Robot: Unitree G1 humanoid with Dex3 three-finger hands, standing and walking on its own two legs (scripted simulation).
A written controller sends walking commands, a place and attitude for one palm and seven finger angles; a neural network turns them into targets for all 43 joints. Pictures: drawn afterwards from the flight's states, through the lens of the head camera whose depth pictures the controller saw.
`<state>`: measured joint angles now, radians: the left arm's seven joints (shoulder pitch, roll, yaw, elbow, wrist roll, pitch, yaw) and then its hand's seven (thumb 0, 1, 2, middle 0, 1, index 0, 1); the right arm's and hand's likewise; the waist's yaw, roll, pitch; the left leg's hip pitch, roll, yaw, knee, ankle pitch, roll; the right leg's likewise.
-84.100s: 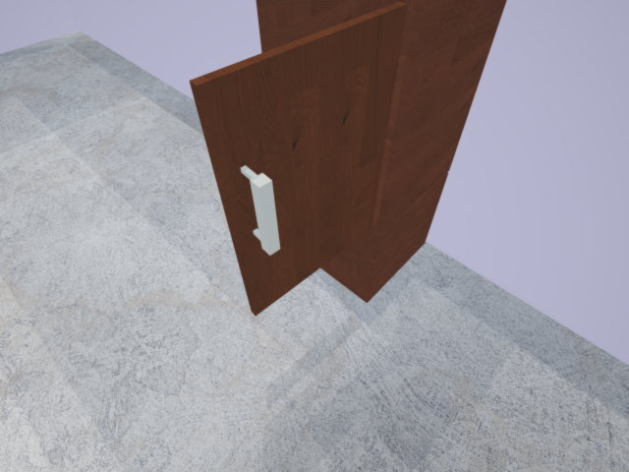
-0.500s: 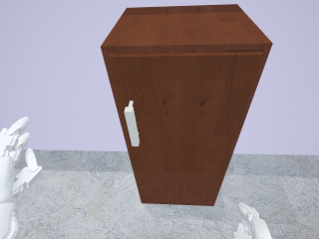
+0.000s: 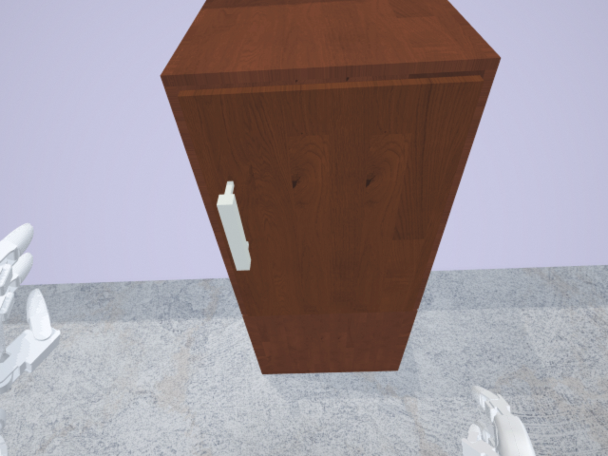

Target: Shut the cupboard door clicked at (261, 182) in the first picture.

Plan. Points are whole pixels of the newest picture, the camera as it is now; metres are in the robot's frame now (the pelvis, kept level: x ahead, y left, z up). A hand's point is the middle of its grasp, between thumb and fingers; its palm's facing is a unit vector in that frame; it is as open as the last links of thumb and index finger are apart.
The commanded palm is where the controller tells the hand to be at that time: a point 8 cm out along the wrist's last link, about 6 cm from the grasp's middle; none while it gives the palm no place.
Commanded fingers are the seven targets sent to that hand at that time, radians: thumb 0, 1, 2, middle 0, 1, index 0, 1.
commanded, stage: step back with the hand held close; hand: left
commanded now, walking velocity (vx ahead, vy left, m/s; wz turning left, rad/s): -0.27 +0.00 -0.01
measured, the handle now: (237, 226) +0.48 +0.17 +0.01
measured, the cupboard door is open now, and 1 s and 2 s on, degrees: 0 0 0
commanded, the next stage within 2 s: stop stepping back and stand still in 1.04 s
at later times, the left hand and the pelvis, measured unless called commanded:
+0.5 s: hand out of the picture +0.12 +0.29 +0.16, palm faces +0.47 -0.75 -0.47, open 7.4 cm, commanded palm +0.06 +0.32 +0.18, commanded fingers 0.00 0.90 0.90 -0.20 -0.30 -0.20 -0.30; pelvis -0.07 +0.02 -0.01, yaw +1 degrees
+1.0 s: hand out of the picture +0.07 +0.30 +0.17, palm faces +0.45 -0.78 -0.43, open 7.4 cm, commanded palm +0.02 +0.32 +0.18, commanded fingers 0.00 0.90 0.90 -0.20 -0.30 -0.20 -0.30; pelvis -0.13 +0.03 -0.01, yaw -2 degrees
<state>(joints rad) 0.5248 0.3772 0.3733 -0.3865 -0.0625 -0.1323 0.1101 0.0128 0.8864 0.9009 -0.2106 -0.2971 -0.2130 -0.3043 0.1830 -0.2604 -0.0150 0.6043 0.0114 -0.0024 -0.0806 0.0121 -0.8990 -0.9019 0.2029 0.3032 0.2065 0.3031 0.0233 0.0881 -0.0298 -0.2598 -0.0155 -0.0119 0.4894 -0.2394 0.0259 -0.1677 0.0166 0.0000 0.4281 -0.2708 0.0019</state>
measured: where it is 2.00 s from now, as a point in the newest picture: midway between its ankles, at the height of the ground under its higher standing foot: outside the picture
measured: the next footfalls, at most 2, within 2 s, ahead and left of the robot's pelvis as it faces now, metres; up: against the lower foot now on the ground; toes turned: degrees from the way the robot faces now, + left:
right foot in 1.00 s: -0.22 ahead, -0.05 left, +0.00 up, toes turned -2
left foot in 1.32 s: -0.11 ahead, +0.14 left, +0.00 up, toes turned -2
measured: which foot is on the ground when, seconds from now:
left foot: down 0.00-1.00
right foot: down 0.00-0.76, up 0.78-0.98, down 1.00-1.00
